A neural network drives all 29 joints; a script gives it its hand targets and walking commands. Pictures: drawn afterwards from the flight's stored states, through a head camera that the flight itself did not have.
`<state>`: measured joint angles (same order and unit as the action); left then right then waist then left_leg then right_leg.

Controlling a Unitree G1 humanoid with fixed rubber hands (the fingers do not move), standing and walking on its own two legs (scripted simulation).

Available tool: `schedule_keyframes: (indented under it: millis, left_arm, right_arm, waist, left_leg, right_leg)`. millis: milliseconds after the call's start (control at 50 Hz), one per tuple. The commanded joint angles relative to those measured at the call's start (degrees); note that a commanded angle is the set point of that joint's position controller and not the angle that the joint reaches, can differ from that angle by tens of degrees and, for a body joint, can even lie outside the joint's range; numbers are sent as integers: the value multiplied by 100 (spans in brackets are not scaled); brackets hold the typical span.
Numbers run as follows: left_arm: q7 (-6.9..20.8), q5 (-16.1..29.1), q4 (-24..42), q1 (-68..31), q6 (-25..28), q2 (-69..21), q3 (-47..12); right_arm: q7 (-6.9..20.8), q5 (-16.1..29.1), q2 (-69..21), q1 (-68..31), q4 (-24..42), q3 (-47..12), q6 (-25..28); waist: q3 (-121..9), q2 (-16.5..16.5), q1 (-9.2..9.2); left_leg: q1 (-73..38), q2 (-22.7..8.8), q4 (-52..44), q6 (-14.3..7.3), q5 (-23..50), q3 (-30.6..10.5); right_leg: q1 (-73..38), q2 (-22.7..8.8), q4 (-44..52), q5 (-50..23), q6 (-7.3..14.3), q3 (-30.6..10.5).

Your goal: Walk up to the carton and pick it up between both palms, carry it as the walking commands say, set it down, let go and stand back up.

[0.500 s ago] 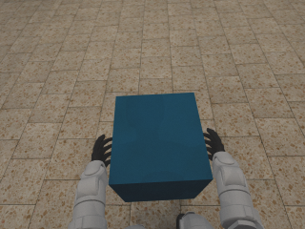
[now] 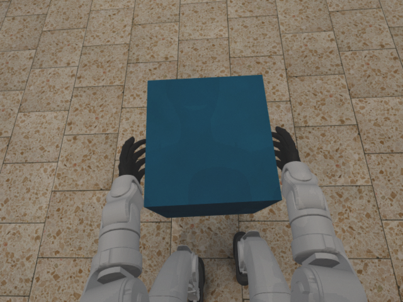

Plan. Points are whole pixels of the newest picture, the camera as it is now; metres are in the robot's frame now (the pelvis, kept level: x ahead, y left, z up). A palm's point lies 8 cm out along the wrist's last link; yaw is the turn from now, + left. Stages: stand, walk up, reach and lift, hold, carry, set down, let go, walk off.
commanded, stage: set down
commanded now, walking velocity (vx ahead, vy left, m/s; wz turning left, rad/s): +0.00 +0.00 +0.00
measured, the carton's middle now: (207, 156) +0.42 +0.00 -0.13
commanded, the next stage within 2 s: none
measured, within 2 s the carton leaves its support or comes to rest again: neither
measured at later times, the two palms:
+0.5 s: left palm (142, 176) +0.38 +0.17 -0.14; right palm (274, 159) +0.41 -0.16 -0.16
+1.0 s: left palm (152, 172) +0.41 +0.17 -0.24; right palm (265, 156) +0.45 -0.16 -0.25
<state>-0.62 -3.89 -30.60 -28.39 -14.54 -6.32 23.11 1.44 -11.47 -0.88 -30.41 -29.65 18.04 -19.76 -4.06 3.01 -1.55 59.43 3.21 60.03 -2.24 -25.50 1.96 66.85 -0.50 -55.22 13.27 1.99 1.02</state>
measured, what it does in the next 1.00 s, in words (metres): lowers itself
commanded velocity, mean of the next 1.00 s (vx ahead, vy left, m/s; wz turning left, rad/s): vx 0.00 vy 0.00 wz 0.00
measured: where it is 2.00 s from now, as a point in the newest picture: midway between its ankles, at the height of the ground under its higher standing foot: (219, 281)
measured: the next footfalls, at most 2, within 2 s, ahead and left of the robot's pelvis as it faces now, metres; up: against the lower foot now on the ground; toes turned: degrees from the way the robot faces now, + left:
none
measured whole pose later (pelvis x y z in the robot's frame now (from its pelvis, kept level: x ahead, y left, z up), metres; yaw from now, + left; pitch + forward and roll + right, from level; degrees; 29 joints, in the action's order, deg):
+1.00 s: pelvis -0.04 -0.02 -0.15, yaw +4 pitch +36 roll +3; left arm -4.1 0.0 -34.8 -52.5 -17.3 1.1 25.3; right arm -2.0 -7.6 7.6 -58.1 -37.7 16.2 -23.1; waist 2.9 3.5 -0.7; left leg 97.2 5.4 95.9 0.1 -34.5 0.3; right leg 104.9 -0.2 -89.9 20.8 3.4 1.4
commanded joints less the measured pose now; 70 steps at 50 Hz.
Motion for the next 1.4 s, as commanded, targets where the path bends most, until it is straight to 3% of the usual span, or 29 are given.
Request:
schedule_keyframes:
  millis: [0,20,60,100,120,140,220,340,360,520,540,560,580,600,620,640,700,720,800,900,1020,1040,1080,1160,1180,1200,1240,1360,1380]
  left_arm:
    - [1456,650,541,-4169,39,-4889,-3659]
    - [1480,703,456,-4306,34,-4859,-3660]
    - [1523,740,558,-4719,-28,-4892,-3560]
    - [1565,756,398,-4803,-71,-4895,-3550]
    - [1558,703,362,-4823,-87,-4913,-3460]
    - [1595,783,326,-4942,-118,-4918,-3576]
    - [1610,704,198,-4985,-158,-4842,-3292]
    - [1551,798,269,-4946,-68,-4739,-3263]
    - [1527,693,294,-5000,-65,-4675,-3140]
    - [1399,1035,696,-5666,-18,-4349,-3510]
    - [1369,1085,682,-5571,-10,-4444,-3529]
    - [1363,1064,642,-5685,-20,-4290,-3415]
    - [1333,1167,745,-5737,-1,-4386,-3458]
    - [1348,1123,668,-5800,-8,-4230,-3424]
    - [1325,1175,594,-5848,-44,-4327,-3496]
    - [1301,1151,555,-5723,-72,-4357,-3441]
    - [1231,1165,488,-6095,-94,-4313,-3437]
    - [1228,1092,376,-6120,-121,-4187,-3301]
    - [1173,1203,522,-6572,-63,-4282,-3330]
    - [1044,1087,388,-6841,-94,-4086,-3238]
    - [857,1209,797,-7563,-190,-3803,-3213]
    - [823,1268,965,-7861,-209,-3721,-3286]
    - [703,1425,1313,-7944,-311,-3663,-3569]
    - [465,1741,2265,-8581,-451,-2953,-3941]
    - [367,2059,2721,-8527,-457,-2838,-4133]
    - [305,2090,3029,-8651,-473,-2428,-4082]
    - [235,2111,3151,-8785,-586,-2445,-4169]
    - [174,2020,1976,-8868,-569,-2412,-3609]
    - [154,1995,1544,-8651,-560,-2594,-3502]
  right_arm:
    - [1014,797,-5333,-3880,695,-3619,297]
    - [991,753,-5316,-3913,658,-3517,273]
    - [1006,719,-5402,-4106,491,-3469,176]
    - [981,700,-5425,-4178,368,-3369,145]
    - [985,693,-5409,-4355,409,-3360,140]
    - [974,577,-5469,-4046,132,-3198,75]
    - [980,607,-5358,-4362,178,-3165,64]
    - [938,830,-5514,-4516,195,-3425,107]
    - [924,837,-5444,-4595,220,-3435,130]
    - [749,1155,-5211,-5098,393,-3597,195]
    - [696,1070,-5187,-4894,302,-3531,191]
    - [696,1126,-5118,-5221,373,-3506,199]
    - [651,1071,-5169,-5091,292,-3515,167]
    - [628,1129,-5035,-5298,406,-3534,190]
    - [617,1084,-5024,-5304,367,-3501,173]
    - [585,1086,-4988,-5348,410,-3518,155]
    - [588,1027,-4778,-5597,304,-3319,189]
    - [598,1059,-4718,-5776,170,-3253,157]
    - [627,980,-4885,-5736,-93,-3125,118]
    - [670,1136,-4597,-6378,82,-3128,162]
    - [621,1224,-4143,-7020,207,-3005,-5]
    - [631,1376,-4099,-7437,407,-3012,-11]
    - [632,1473,-3778,-7375,733,-3205,-77]
    - [554,1798,-2966,-7672,1275,-3474,-211]
    - [477,2031,-2984,-7728,2077,-3709,-237]
    - [398,2121,-2811,-7761,2250,-3740,-290]
    - [298,2104,-2696,-8093,2375,-3700,-343]
    - [198,1962,-2599,-8571,1641,-3420,-284]
    - [219,1954,-2542,-8741,1622,-3389,-217]
  waist:
    - [-5217,-581,-104]
    - [-5131,-682,125]
    - [-5168,-568,-50]
    - [-5233,-520,89]
    - [-5280,-519,-23]
    - [-5226,-629,318]
    - [-5325,-544,42]
    - [-6044,-856,-15]
    - [-6025,-735,-226]
    - [-6644,-662,-142]
    - [-6633,-761,29]
    - [-6587,-757,-138]
    - [-6731,-866,10]
    - [-6642,-715,-127]
    - [-6755,-821,82]
    - [-6877,-791,-19]
    - [-6814,-681,160]
    - [-6634,-540,-26]
    - [-6783,-806,228]
    - [-7285,-601,88]
    - [-8374,-658,192]
    - [-8650,-581,59]
    - [-9920,-502,258]
    - [-11959,-252,116]
    - [-12423,-487,120]
    - [-12425,-467,-4]
    - [-12223,-524,171]
    - [-10247,-754,18]
    - [-10056,-826,121]
  left_leg:
    - [198,383,-735,65,987,-736]
    - [254,362,-686,34,930,-755]
    - [574,411,-565,70,600,-689]
    - [712,377,-380,59,556,-736]
    - [873,408,-298,88,567,-670]
    - [932,380,-270,78,534,-707]
    - [1401,448,-43,125,630,-621]
    - [1964,523,524,161,892,-529]
    - [2176,554,590,202,865,-456]
    - [2560,588,1197,268,848,-395]
    - [2642,610,1235,273,970,-445]
    - [2754,622,1268,260,765,-373]
    - [2855,642,1376,304,771,-375]
    - [2940,611,1434,282,702,-324]
    - [2933,648,1440,283,678,-374]
    - [2835,658,1486,304,764,-364]
    - [2848,674,1667,315,673,-356]
    - [2935,659,1730,302,565,-320]
    - [3180,669,1892,315,542,-315]
    - [3116,719,2111,302,581,-285]
    - [3054,775,2553,292,349,-198]
    - [2875,722,2605,237,272,-242]
    - [2166,748,2762,304,767,-173]
    - [1060,695,3120,387,1231,-20]
    - [848,707,3141,433,2007,14]
    - [1023,705,3212,462,1950,64]
    - [1477,713,3263,411,1656,24]
    - [2518,677,3323,304,633,-64]
    - [2543,649,3370,298,623,-93]
  right_leg:
    - [-4664,531,-260,-1086,27,-817]
    - [-4546,559,-294,-1022,-7,-788]
    - [-4445,521,-402,-672,9,-815]
    - [-4320,516,-574,-656,35,-858]
    - [-4250,525,-624,-638,42,-863]
    - [-4226,527,-674,-704,23,-812]
    - [-4065,542,-921,-826,21,-808]
    - [-4064,556,-1449,-1501,3,-855]
    - [-3957,553,-1512,-1509,20,-886]
    - [-3484,601,-2036,-1437,-8,-830]
    - [-3607,595,-2089,-1625,-13,-824]
    - [-3486,606,-2109,-1386,-23,-799]
    - [-3597,629,-2133,-1336,-11,-819]
    - [-3452,589,-2244,-1317,-38,-821]
    - [-3481,638,-2211,-1208,-42,-778]
    - [-3546,653,-2256,-1186,-39,-774]
    - [-2964,674,-2426,-960,-20,-639]
    - [-2719,646,-2515,-790,-8,-671]
    - [-2734,659,-2644,-948,-42,-633]
    - [-2386,666,-2989,-858,-58,-523]
    - [-2662,701,-3328,-516,-43,-526]
    - [-2575,682,-3459,-295,-17,-554]
    - [-3040,731,-3633,-791,12,-449]
    - [-4174,675,-4081,-1339,15,-481]
    - [-4491,750,-4245,-2413,-12,-313]
    - [-4722,692,-4302,-2652,-1,-433]
    - [-4696,669,-4352,-2376,21,-486]
    - [-3491,558,-4345,-1255,44,-619]
    - [-3281,551,-4331,-1127,14,-546]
